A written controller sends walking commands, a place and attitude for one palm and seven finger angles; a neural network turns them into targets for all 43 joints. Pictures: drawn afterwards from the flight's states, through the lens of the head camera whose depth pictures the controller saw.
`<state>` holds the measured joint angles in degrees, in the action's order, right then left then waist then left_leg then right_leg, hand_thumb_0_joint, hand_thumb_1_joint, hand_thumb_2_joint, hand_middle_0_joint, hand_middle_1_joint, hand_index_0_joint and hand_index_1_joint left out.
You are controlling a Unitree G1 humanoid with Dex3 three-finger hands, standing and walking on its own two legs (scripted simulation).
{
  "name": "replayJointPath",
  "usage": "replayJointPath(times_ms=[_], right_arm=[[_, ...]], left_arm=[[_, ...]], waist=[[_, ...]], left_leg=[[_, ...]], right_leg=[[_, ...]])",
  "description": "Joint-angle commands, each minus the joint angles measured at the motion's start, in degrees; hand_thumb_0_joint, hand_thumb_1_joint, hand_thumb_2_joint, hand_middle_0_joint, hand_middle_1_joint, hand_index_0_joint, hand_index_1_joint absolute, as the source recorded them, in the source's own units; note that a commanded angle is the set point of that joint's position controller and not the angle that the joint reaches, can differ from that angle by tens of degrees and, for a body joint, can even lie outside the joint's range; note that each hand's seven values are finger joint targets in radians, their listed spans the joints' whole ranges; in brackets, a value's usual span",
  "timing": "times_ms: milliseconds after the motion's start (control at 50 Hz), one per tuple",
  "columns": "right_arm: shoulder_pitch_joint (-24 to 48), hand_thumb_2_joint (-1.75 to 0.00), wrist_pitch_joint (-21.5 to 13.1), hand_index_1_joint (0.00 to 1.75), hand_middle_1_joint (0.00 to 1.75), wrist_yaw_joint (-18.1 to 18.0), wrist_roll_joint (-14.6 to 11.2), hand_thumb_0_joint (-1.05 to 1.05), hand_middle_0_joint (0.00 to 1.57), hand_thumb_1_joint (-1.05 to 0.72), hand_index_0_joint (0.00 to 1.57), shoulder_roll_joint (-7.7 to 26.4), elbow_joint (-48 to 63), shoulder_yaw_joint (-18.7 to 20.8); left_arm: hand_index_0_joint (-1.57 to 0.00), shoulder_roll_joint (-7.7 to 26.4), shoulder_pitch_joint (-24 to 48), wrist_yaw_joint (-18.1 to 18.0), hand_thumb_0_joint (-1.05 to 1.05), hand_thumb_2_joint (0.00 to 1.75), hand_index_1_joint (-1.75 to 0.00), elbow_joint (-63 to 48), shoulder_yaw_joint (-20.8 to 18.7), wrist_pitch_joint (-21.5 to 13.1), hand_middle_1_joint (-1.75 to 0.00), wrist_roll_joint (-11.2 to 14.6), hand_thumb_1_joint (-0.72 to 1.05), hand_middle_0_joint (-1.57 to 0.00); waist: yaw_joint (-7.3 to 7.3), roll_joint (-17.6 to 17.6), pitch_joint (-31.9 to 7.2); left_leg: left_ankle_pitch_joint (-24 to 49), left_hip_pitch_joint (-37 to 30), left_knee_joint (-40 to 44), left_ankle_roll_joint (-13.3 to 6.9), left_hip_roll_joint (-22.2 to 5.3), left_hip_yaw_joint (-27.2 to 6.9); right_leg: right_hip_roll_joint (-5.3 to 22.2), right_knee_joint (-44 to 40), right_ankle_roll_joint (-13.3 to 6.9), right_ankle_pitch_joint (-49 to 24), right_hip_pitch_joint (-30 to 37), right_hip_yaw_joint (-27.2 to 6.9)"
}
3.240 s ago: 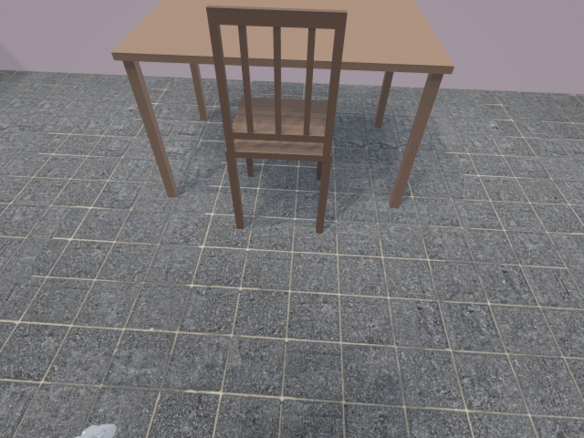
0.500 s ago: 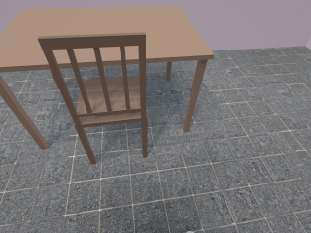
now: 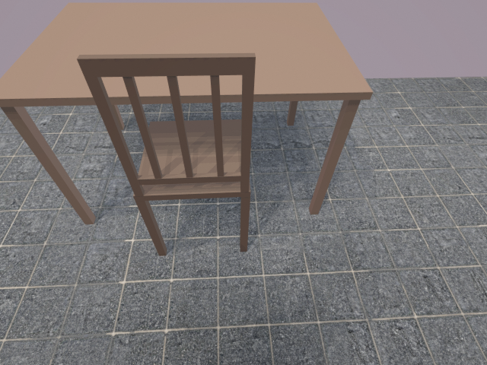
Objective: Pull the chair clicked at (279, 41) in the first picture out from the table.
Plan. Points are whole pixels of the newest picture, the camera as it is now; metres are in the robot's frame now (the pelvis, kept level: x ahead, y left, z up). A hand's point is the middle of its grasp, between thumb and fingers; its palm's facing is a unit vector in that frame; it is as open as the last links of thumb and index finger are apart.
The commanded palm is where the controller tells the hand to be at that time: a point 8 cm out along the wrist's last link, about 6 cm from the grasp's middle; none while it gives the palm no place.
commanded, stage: take the last steps up to it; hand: left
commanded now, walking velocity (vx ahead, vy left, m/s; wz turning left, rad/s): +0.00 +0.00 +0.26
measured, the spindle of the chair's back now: (182, 133) +0.69 +0.21 -0.06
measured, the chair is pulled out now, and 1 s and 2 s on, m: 0.00 0.00 0.00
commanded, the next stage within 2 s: come to a stop and stand still in 0.86 s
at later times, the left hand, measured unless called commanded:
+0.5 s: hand out of the picture +0.10 +0.16 -0.16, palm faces +0.09 -0.98 -0.18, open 7.4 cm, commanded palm none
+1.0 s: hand out of the picture +0.15 +0.12 -0.19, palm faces +0.22 -0.97 -0.10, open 7.4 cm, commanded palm none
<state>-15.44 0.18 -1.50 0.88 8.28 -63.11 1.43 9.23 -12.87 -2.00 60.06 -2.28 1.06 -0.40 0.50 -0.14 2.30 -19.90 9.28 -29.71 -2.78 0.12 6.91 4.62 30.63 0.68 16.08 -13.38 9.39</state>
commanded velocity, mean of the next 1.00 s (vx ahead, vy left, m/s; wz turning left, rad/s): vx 0.21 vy -0.02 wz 0.02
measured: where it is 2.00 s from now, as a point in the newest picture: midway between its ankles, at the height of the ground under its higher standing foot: outside the picture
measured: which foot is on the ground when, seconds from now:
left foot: down 0.00-0.58, up 0.60-0.96, down 0.98-1.00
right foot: down 0.00-0.20, up 0.22-0.54, down 0.56-0.98, up 1.00-1.00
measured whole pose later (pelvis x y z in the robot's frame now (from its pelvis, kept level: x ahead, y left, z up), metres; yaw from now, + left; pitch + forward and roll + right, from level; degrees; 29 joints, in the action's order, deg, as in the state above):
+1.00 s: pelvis +0.21 -0.02 +0.00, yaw +7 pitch -1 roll -2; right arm -8.8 -3.1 0.3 1.4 8.3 -59.1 1.4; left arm 7.5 -21.7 -0.6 64.6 -1.6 -1.8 -0.9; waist -2.2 1.0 1.6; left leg -12.5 18.8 -32.7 -2.3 -2.9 5.9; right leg 0.9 30.2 -0.5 20.8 -7.1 8.1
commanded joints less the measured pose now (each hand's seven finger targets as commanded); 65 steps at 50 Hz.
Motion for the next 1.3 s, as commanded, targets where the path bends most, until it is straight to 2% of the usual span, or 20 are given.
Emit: replayJointPath(times_ms=[0, 120, 140, 180, 200, 300, 440, 500, 520, 540, 560, 580, 640, 720, 840, 920, 960, 980, 1080, 1280], right_arm=[[-2.3, -0.9, -0.2, 0.3, 0.3, -0.1, -0.3, 0.0, 0.2, -0.9, 0.2, 5.8, 3.7, 1.4], [-2.8, -0.9, -0.1, 0.3, 0.3, 0.7, 0.5, 0.0, 0.2, -0.9, 0.2, 4.9, 3.9, 0.6], [-4.9, -0.9, -0.2, 0.3, 0.3, 0.9, 0.7, 0.0, 0.2, -0.9, 0.2, 5.7, 3.4, 0.7], [-9.8, -0.9, -1.2, 0.3, 0.3, 0.2, 1.0, 0.0, 0.2, -0.9, 0.2, 10.5, 1.9, 1.8], [-11.8, -0.9, -1.7, 0.3, 0.3, -0.5, 0.8, 0.0, 0.2, -0.9, 0.2, 11.0, 1.7, 2.0], [-8.0, -0.9, -3.5, 0.3, 0.3, -0.8, 0.3, 0.0, 0.2, -0.9, 0.2, 9.4, 2.9, 1.5], [-7.8, -0.9, -3.3, 0.3, 0.3, -0.3, 0.7, 0.0, 0.2, -0.9, 0.2, 9.9, 1.0, 2.5], [-7.1, -0.9, -3.1, 0.3, 0.3, -0.2, 0.5, 0.0, 0.2, -0.9, 0.2, 9.7, 0.3, 2.4], [-7.4, -0.9, -3.3, 0.3, 0.3, 0.1, 0.2, 0.0, 0.2, -0.9, 0.2, 8.6, 0.2, 2.1], [-9.5, -0.9, -3.5, 0.3, 0.3, 0.8, -0.3, 0.0, 0.2, -0.9, 0.2, 5.0, 1.3, 1.3], [-7.3, -0.9, -3.4, 0.3, 0.3, 0.7, -0.4, 0.0, 0.2, -0.9, 0.2, 5.3, 3.4, 1.3], [-3.7, -0.9, -3.1, 0.3, 0.3, 1.0, -0.4, 0.0, 0.2, -0.9, 0.2, 5.6, 3.8, 1.7], [-3.4, -0.9, -2.3, 0.3, 0.3, 1.6, 0.4, 0.0, 0.2, -0.9, 0.2, 3.8, 3.0, 2.1], [-4.5, -0.9, -1.2, 0.3, 0.3, 1.7, 0.5, 0.0, 0.2, -0.9, 0.2, 2.1, 2.4, 1.4], [2.3, -0.9, -2.2, 0.3, 0.3, 2.3, 0.1, 0.0, 0.2, -0.9, 0.2, 2.0, 5.1, 1.1], [-2.3, -0.9, -3.3, 0.3, 0.3, 1.5, 0.3, 0.0, 0.2, -0.9, 0.2, 3.7, 3.1, 0.9], [-8.5, -0.9, -3.4, 0.3, 0.3, 0.5, 0.8, 0.0, 0.2, -0.9, 0.2, 11.0, 2.4, 2.0], [-7.4, -0.9, -2.8, 0.3, 0.3, -0.2, 0.6, 0.0, 0.2, -0.9, 0.2, 10.5, 2.2, 1.7], [5.1, -0.9, -1.9, 0.3, 0.3, -1.4, -0.2, 0.0, 0.2, -0.9, 0.2, 6.8, 4.0, 0.4], [4.8, -0.9, 0.5, 0.3, 0.3, -1.3, 0.4, 0.0, 0.2, -0.9, 0.2, 10.3, 5.3, 3.3]], left_arm=[[-0.2, 7.3, -4.6, -0.4, 0.0, 0.9, -0.3, -2.6, -1.6, -1.0, -0.3, -0.4, 0.9, -0.2], [-0.2, 8.2, -2.8, 0.6, 0.0, 0.9, -0.3, -2.3, -1.2, -0.9, -0.3, -0.8, 0.9, -0.2], [-0.2, 7.6, -1.3, 0.9, 0.0, 0.9, -0.3, -2.6, -1.1, -0.7, -0.3, -0.9, 0.9, -0.2], [-0.2, 4.2, 2.7, 1.8, 0.0, 0.9, -0.3, -4.6, -0.3, -1.1, -0.3, -1.0, 0.9, -0.2], [-0.2, 4.4, 4.9, 2.0, 0.0, 0.9, -0.3, -5.8, -0.2, -1.5, -0.3, -1.5, 0.9, -0.2], [-0.2, 4.1, 2.3, 3.1, 0.0, 0.9, -0.3, -4.1, -0.6, -2.2, -0.3, -0.9, 0.9, -0.2], [-0.2, 3.0, 4.3, 3.5, 0.0, 0.9, -0.3, -5.4, -1.0, -2.3, -0.3, -0.6, 0.9, -0.2], [-0.2, 4.3, -3.4, 3.3, 0.0, 0.9, -0.3, -2.8, -2.0, -3.0, -0.3, -0.9, 0.9, -0.2], [-0.2, 6.8, -10.2, 2.9, 0.0, 0.9, -0.3, -0.6, -2.5, -3.7, -0.3, -1.1, 0.9, -0.2], [-0.2, 12.2, -16.2, 2.1, 0.0, 0.9, -0.3, 0.8, -3.6, -4.3, -0.3, -1.4, 0.9, -0.2], [-0.2, 15.3, -19.9, 1.7, 0.0, 0.9, -0.3, 1.3, -3.9, -4.2, -0.3, -0.4, 0.9, -0.2], [-0.2, 14.2, -16.3, 1.6, 0.0, 0.9, -0.3, 0.7, -3.6, -4.1, -0.3, -0.2, 0.9, -0.2], [-0.2, 6.9, -5.4, 0.9, 0.0, 0.9, -0.3, -1.9, -1.8, -4.5, -0.3, -0.6, 0.9, -0.2], [-0.2, 5.3, -6.0, 0.8, 0.0, 0.9, -0.3, -0.8, -0.9, -5.1, -0.3, -1.0, 0.9, -0.2], [-0.2, 7.3, -9.6, 0.9, 0.0, 0.9, -0.3, 1.3, -1.2, -4.9, -0.3, -1.1, 0.9, -0.2], [-0.2, 5.3, -9.3, 1.0, 0.0, 0.9, -0.3, 2.2, -1.0, -4.0, -0.3, -0.6, 0.9, -0.2], [-0.2, 0.9, -10.8, 1.1, 0.0, 0.9, -0.3, 1.1, 0.0, -3.5, -0.3, -0.2, 0.9, -0.2], [-0.2, 0.9, -10.2, 0.5, 0.0, 0.9, -0.3, 1.0, 0.4, -3.3, -0.3, -0.3, 0.9, -0.2], [-0.2, 1.0, -12.0, -0.2, 0.0, 0.9, -0.3, 4.5, 0.9, -0.6, -0.3, -0.1, 0.9, -0.2], [-0.2, 3.2, -6.5, -0.4, 0.0, 0.9, -0.3, -1.4, -0.7, 1.5, -0.3, -0.7, 0.9, -0.2]], waist=[[-0.69, 5.4, -4.8], [0.86, 6.1, 1.6], [1.96, 0.9, 3.1], [4.48, -14.2, 7.8], [5.16, -13.5, 10.2], [1.38, -5.5, 4.3], [0.9, -6.1, 5.1], [-2.7, -2.2, 3.0], [-5.64, 1.5, 0.1], [-6.97, 14.7, -4.7], [-7.56, 16.5, -6.8], [-7.03, 13.4, -4.0], [-1.14, 3.4, 2.0], [0.86, 6.2, 1.5], [-1.44, 6.4, 1.0], [1.04, 2.7, 0.9], [2.36, -13.6, -1.0], [1.92, -14.2, -2.1], [-2.43, -5.3, -2.2], [-0.72, -8.5, -4.4]], left_leg=[[21.7, 5.1, -1.0, 1.6, -5.1, -4.7], [-0.7, 3.3, -1.0, 1.0, -3.2, -2.8], [-3.8, 2.0, 2.8, -0.3, -4.4, -6.4], [-11.7, -2.4, 18.9, -6.3, -15.7, -28.2], [-4.8, -5.8, 20.8, -10.0, -18.6, -33.1], [17.8, -9.8, 18.0, -10.1, -15.9, -20.3], [13.5, -3.7, 17.3, -8.0, -14.5, -14.2], [14.3, 2.5, 8.0, -5.3, -11.6, -11.1], [13.9, 6.4, -2.4, -3.3, -8.3, -7.8], [0.5, 17.9, -19.2, -0.4, -1.9, -1.9], [-15.3, 22.8, -33.2, -0.6, 0.0, -3.6], [-12.2, 24.6, -40.0, -1.1, -2.5, -7.1], [-0.4, 21.7, -38.4, 0.2, -7.0, -7.6], [1.7, 16.9, -26.1, 2.3, -6.6, -3.9], [3.3, 13.2, -11.0, 2.3, -4.7, -1.8], [9.7, -1.8, 2.8, 1.9, -3.2, -1.1], [21.7, -9.9, 10.6, -5.5, -19.2, -20.8], [27.4, -7.3, 14.6, -8.3, -22.5, -24.6], [41.5, 1.1, 13.2, -7.0, -17.4, -10.5], [41.9, -2.3, 9.4, -7.3, -18.5, -9.5]], right_leg=[[10.1, -2.5, -4.1, -26.5, 8.3, -8.0], [10.6, -10.6, -5.4, 9.9, -2.2, -8.1], [7.1, -7.5, -3.8, 15.1, -5.9, -5.7], [-2.1, 11.9, -0.5, 10.9, -17.9, 0.5], [-2.0, 20.8, -1.0, 13.7, -25.0, -3.2], [1.4, 25.4, -0.1, 5.0, -23.2, -7.5], [-0.2, 9.0, -0.7, 0.9, -11.6, -4.2], [-3.3, -0.1, -1.7, -4.1, 4.2, -1.9], [-1.0, -3.1, -2.9, -3.1, 13.2, -5.4], [12.3, -9.7, -8.0, 4.1, 23.6, -24.3], [20.6, -18.3, -12.7, 8.2, 21.8, -38.4], [19.9, -20.9, -14.0, 15.8, 15.4, -38.9], [14.5, -21.3, -11.5, 5.6, 1.7, -22.7], [10.9, -20.6, -10.8, -12.1, -0.8, -11.9], [10.8, -18.2, -10.9, -14.8, 3.0, -11.7], [5.7, -9.3, -7.0, -8.7, -1.8, -8.6], [-3.1, 9.5, -2.0, 7.3, -12.6, -1.5], [-4.0, 17.7, -1.2, 18.6, -12.2, -4.2], [0.2, 14.7, 1.1, 9.6, -3.1, -8.3], [-1.6, 13.2, 0.7, 8.6, -5.3, -7.6]])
